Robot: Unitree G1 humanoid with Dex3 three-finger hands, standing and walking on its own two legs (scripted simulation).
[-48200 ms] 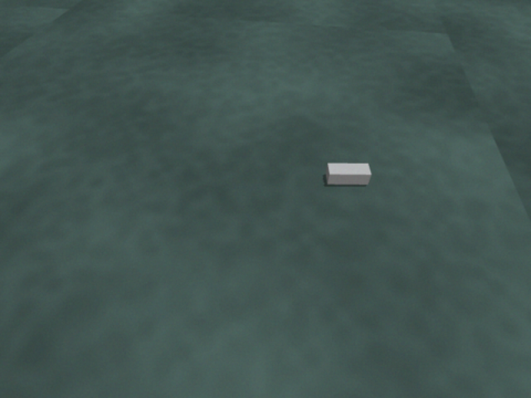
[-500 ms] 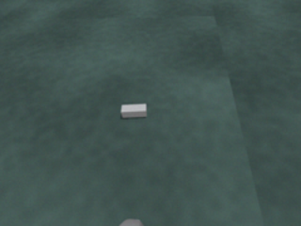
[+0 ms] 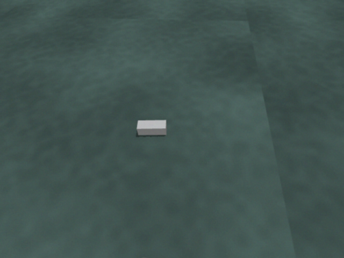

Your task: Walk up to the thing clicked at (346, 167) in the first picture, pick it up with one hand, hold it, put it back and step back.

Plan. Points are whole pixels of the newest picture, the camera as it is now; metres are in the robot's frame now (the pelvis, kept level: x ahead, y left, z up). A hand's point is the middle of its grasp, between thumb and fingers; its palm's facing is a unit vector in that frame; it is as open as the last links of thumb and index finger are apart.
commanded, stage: step back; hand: left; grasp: from above
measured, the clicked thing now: (152, 127) +1.08 +0.20 -0.72
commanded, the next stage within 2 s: stand in 0.40 s
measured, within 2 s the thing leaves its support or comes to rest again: neither
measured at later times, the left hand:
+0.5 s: hand out of the picture +0.11 +0.30 -0.15, palm faces +0.01 -0.93 -0.36, open 7.4 cm
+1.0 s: hand out of the picture +0.09 +0.28 -0.13, palm faces -0.02 -0.94 -0.35, open 7.4 cm
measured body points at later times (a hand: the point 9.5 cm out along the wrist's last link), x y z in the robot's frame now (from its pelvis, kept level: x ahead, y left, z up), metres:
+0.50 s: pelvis +0.03 +0.03 +0.01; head +0.05 +0.04 +0.45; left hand +0.11 +0.34 -0.12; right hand +0.15 -0.26 -0.12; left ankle +0.06 +0.16 -0.73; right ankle +0.03 -0.10 -0.73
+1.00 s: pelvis +0.02 +0.03 +0.02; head +0.02 +0.02 +0.47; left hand +0.09 +0.33 -0.11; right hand +0.10 -0.27 -0.12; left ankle +0.06 +0.16 -0.73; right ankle +0.03 -0.10 -0.73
